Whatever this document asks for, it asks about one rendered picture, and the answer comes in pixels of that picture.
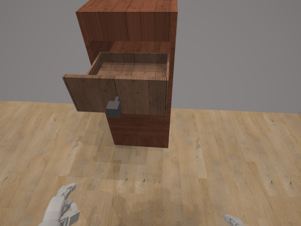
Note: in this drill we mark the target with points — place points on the left robot hand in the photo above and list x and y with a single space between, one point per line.
57 207

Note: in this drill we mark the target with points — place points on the drawer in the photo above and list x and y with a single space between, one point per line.
140 80

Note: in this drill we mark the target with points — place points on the handle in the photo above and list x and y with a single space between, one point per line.
114 108

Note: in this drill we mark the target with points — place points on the cabinet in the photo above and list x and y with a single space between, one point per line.
145 26

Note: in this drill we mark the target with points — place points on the right robot hand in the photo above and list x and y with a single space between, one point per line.
232 221

